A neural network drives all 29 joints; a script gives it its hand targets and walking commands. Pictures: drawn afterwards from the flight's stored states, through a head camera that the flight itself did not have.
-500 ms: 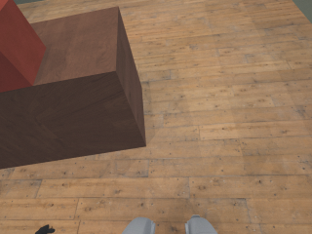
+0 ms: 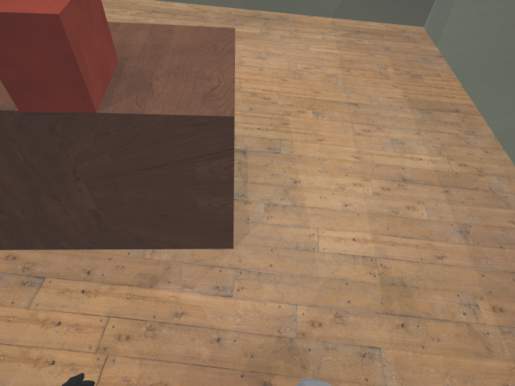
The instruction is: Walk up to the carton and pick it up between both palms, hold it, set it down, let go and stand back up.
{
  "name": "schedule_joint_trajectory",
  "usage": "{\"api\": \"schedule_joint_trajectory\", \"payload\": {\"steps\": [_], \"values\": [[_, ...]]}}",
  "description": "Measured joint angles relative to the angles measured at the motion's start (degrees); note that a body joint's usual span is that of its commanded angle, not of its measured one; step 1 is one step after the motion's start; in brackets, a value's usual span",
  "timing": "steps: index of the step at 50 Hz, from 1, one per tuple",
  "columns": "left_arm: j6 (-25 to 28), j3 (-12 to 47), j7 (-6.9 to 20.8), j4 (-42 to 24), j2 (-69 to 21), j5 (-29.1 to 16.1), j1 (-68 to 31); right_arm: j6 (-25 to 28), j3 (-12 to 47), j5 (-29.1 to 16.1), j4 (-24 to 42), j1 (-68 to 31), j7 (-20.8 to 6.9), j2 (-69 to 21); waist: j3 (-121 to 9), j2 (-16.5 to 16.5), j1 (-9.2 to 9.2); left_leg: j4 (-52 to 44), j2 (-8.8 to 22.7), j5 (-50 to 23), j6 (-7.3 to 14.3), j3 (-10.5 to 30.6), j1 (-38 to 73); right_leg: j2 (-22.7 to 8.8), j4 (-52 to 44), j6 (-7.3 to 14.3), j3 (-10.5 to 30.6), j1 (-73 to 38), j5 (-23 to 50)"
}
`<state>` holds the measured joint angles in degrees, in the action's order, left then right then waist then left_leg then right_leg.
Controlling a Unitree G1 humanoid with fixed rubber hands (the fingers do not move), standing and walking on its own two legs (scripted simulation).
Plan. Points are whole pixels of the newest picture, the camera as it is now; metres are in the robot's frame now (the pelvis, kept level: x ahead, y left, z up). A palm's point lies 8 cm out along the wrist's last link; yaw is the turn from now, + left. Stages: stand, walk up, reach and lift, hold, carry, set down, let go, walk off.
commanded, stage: walk up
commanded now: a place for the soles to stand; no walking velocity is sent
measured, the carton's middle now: (57, 42) +0.95 +0.49 +0.08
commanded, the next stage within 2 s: none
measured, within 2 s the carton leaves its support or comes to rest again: neither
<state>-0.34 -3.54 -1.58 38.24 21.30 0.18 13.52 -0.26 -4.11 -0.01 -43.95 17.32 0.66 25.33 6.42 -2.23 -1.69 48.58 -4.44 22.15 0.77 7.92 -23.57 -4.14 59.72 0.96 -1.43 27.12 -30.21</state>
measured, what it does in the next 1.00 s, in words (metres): steps on the spot: right foot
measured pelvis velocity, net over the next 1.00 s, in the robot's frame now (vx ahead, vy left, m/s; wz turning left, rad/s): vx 0.00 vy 0.00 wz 0.02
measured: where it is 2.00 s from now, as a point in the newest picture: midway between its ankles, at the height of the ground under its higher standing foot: outside the picture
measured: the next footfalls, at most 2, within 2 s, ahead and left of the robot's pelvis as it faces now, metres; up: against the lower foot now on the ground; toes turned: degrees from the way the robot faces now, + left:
right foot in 0.06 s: +0.06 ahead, -0.16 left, +0.00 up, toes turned -3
left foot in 1.96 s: +0.17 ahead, +0.22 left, +0.00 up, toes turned -1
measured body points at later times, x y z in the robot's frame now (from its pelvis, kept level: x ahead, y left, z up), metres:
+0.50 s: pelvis +0.01 +0.00 +0.00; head +0.04 +0.01 +0.45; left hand +0.15 +0.31 -0.08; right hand +0.09 -0.33 -0.09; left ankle +0.04 +0.13 -0.70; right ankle +0.02 -0.15 -0.70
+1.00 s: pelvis +0.00 +0.00 +0.00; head +0.02 +0.01 +0.45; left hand +0.13 +0.31 -0.09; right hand +0.08 -0.33 -0.09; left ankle +0.05 +0.13 -0.70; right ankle +0.01 -0.14 -0.70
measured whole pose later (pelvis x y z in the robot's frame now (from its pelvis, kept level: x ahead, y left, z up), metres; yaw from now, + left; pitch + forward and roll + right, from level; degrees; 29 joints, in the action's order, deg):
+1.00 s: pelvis +0.00 +0.00 +0.00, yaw +1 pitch -2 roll +0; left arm 1.4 -3.5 -1.8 38.5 21.3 0.2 13.6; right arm 1.1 -4.1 0.0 -44.0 16.2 0.2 23.9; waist 4.8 -0.7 -1.5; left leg 48.2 -3.8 21.3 -0.1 7.8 -25.3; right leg -4.5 49.2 -1.3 -1.7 21.9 -29.7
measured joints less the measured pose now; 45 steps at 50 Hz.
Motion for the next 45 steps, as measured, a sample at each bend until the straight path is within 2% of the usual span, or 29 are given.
{"api": "schedule_joint_trajectory", "payload": {"steps": [2, 4, 6, 8, 10, 12, 16, 20, 30, 36, 39, 40, 42, 45], "values": [[0.73, -0.02, 0.12, -0.03, 0.02, 0.0, 0.02, 0.03, 0.01, 0.0, 0.0, 0.01, 0.0, -0.01, -0.04, -0.03, 0.03, 0.28, -0.1, -0.14, -0.16, -0.04, -0.94, 0.0, -7.98, 0.0, 0.05, -3.92, 0.32], [1.5, -0.02, 0.12, 0.08, -0.01, 0.0, -0.01, -0.1, 0.0, 0.0, -0.02, -0.36, -0.01, 0.0, 0.5, 0.71, -0.03, 0.99, 0.24, 0.07, -0.35, 0.21, -1.41, 0.45, -13.15, -1.06, -0.11, -5.88, 6.03], [2.23, -0.03, -0.06, 0.25, -0.01, 0.0, 0.16, -0.16, 0.0, 0.0, -0.02, -0.4, -0.01, -0.1, 0.53, 1.78, 0.0, 1.51, 0.64, 0.09, -0.11, 0.46, -1.29, 0.88, -13.16, -2.47, -0.31, -6.05, 7.38], [2.92, -0.02, -0.2, 0.26, 0.0, 0.0, 0.25, -0.15, -0.01, 0.0, -0.03, -0.41, -0.01, -0.11, 0.34, 2.24, 0.04, 4.56, 0.63, 4.91, -0.07, 0.45, -1.39, 0.68, -13.16, -2.61, -0.29, -6.62, 7.03], [3.25, -0.01, -0.2, 0.26, -0.02, 0.0, 0.25, 0.09, -0.01, 0.0, 0.01, -0.38, -0.01, -0.08, -0.44, 2.58, 0.0, 3.82, 0.68, 6.63, 0.46, 0.51, -0.88, 0.11, -12.94, -2.61, -0.33, -6.65, 6.52], [3.14, -0.02, -0.18, 0.28, -0.02, 0.0, 0.24, 1.17, 0.01, 0.0, 0.02, -0.39, -0.2, -0.15, -0.82, 3.02, 0.02, 0.67, 0.74, 0.81, 0.41, 0.46, -0.04, -0.2, -12.1, -2.61, -0.32, -6.48, 5.87], [2.22, -0.02, -0.22, 0.27, -0.02, 0.0, 0.23, 2.23, -0.01, 0.0, 0.0, -0.39, -0.41, -0.89, -1.82, 2.88, 0.02, 0.57, 0.69, 0.75, -0.43, 0.46, -0.1, -0.19, -11.08, -2.61, -0.33, -6.11, -0.85], [2.79, -0.01, 0.0, 0.25, -0.01, 0.0, 0.24, 2.34, -0.01, 0.0, -0.01, -0.44, -0.41, -0.9, -2.0, 2.82, 0.11, -0.24, 0.71, 0.63, -0.77, 0.53, -0.01, -0.17, -13.97, -2.83, -0.33, -6.49, 8.43], [2.87, -0.02, -0.02, 0.27, -0.01, 0.0, 0.24, 2.44, -0.01, 0.0, -0.01, -0.55, -0.41, -0.9, -2.31, 2.98, 0.17, -0.26, 0.76, 1.09, -0.88, 0.55, 0.02, -0.19, -13.2, -3.36, -0.33, -6.34, 5.04], [3.67, -0.02, -0.06, 0.27, 0.0, 0.0, 0.24, 1.6, -0.01, 0.0, -0.05, -0.9, -0.41, -0.92, -2.29, 3.4, 0.21, 2.19, 0.68, 0.47, -0.69, 0.45, -0.9, -0.19, -13.07, -3.35, -0.33, -6.51, 6.01], [3.79, -0.02, -0.08, 0.27, -0.02, 0.0, 0.24, 0.79, -0.01, 0.0, -0.02, -0.9, -0.41, -0.9, -2.45, 3.48, 0.18, 5.92, 0.69, 7.65, -0.3, 0.46, -1.58, -0.49, -12.63, -3.35, -0.35, -6.98, 5.71], [3.79, -0.01, -0.08, 0.26, -0.03, 0.0, 0.22, 0.8, 0.0, 0.0, 0.01, -0.88, -0.41, -0.87, -2.48, 3.51, 0.15, 4.14, 0.85, 7.27, 0.1, 0.33, -1.1, -0.65, -12.37, -3.36, -0.39, -6.92, 5.59], [3.42, -0.02, -0.08, 0.3, -0.02, 0.0, 0.09, 1.28, 0.0, 0.0, 0.0, -0.9, -0.47, -0.91, -2.13, 3.42, 0.18, 1.05, 0.88, -1.25, 0.23, 0.21, -0.64, -0.92, -10.76, -3.35, -0.36, -6.23, 5.11], [1.67, -0.02, -0.33, 0.31, -0.03, 0.0, 0.06, 1.58, -0.01, 0.0, -0.01, -0.89, -0.49, -1.37, -1.57, 2.52, 0.16, 2.06, 0.63, 0.22, -0.66, -0.04, -0.92, -0.64, -6.21, -3.29, -0.41, -4.7, -1.52]]}}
